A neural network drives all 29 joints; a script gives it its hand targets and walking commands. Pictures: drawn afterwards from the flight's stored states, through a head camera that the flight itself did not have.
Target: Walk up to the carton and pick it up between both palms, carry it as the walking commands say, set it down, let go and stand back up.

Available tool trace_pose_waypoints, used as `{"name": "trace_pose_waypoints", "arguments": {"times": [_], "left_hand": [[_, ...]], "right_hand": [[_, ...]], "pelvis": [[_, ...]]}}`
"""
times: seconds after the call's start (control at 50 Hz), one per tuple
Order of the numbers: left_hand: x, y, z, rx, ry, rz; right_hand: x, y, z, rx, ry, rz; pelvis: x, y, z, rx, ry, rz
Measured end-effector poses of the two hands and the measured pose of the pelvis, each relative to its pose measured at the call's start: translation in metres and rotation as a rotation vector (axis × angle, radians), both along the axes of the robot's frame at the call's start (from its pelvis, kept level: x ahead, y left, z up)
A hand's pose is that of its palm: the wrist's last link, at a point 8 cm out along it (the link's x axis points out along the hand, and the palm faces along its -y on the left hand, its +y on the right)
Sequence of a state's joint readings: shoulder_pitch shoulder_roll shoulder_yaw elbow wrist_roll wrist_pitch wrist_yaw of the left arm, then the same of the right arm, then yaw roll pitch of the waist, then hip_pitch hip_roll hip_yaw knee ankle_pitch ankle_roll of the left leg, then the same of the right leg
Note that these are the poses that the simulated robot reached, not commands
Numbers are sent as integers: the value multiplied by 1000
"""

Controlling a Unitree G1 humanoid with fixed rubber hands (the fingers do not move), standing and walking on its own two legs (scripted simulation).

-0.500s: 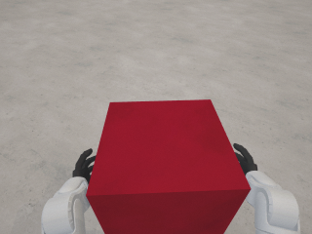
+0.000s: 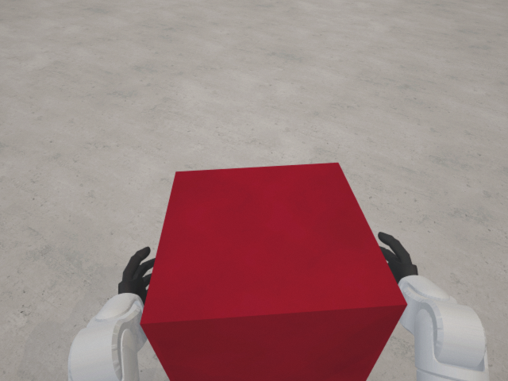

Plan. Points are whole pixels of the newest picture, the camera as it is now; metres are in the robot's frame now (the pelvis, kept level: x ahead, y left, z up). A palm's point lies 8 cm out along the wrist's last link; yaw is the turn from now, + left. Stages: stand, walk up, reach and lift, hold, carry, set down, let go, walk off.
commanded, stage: carry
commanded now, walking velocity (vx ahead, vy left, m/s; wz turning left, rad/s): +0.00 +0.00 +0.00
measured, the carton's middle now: (264, 281) +0.29 +0.01 -0.01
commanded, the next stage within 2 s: none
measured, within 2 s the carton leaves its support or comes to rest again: neither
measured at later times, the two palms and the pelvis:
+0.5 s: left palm (151, 319) +0.20 +0.16 +0.08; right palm (448, 298) +0.21 -0.22 +0.10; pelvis -0.03 -0.04 +0.01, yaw +2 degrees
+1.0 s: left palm (117, 310) +0.21 +0.20 +0.08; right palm (410, 300) +0.21 -0.17 +0.09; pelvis -0.04 +0.01 +0.01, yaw +1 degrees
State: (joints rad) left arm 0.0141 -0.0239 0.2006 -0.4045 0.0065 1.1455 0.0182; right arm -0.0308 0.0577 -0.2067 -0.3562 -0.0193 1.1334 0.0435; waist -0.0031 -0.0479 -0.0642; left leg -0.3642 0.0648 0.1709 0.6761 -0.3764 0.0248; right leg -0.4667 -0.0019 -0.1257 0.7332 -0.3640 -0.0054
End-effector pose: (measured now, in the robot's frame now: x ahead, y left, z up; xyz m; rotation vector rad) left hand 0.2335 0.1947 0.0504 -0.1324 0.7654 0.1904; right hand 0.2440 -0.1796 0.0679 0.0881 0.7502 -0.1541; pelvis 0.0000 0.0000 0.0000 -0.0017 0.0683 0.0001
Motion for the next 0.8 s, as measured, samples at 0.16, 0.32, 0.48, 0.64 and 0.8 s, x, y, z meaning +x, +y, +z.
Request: {"name": "trace_pose_waypoints", "arguments": {"times": [0.16,0.32,0.48,0.64,0.8], "left_hand": [[-2,-31,29,15,-83,9],[-11,-49,41,17,-92,-3],[-33,-41,33,6,-52,4],[-42,-19,36,6,-52,35],[-38,-3,35,1,-49,27]], "right_hand": [[-7,-32,16,20,-84,4],[-20,-49,26,18,-92,-4],[-33,-41,31,-13,-52,19],[-34,-19,31,-1,-52,38],[-35,-3,28,0,-49,24]], "pelvis": [[-9,-30,4,3,-27,25],[-19,-41,7,1,-55,28],[-32,-39,10,-3,-84,26],[-41,-27,13,0,-79,25],[-42,-11,13,3,-73,21]]}}
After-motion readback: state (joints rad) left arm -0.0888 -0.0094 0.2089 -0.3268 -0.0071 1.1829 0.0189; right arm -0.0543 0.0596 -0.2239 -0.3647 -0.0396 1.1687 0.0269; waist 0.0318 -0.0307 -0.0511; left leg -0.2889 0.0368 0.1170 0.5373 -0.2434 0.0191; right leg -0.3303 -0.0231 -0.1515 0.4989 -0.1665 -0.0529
